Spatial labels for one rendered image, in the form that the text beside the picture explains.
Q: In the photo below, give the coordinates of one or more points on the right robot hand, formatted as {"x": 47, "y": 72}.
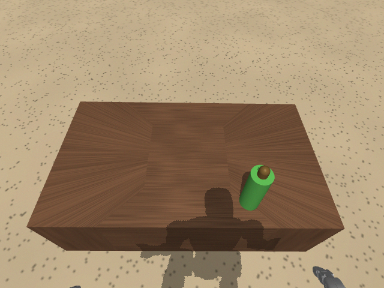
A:
{"x": 327, "y": 278}

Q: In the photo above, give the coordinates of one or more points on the bottle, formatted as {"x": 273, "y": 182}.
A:
{"x": 258, "y": 183}

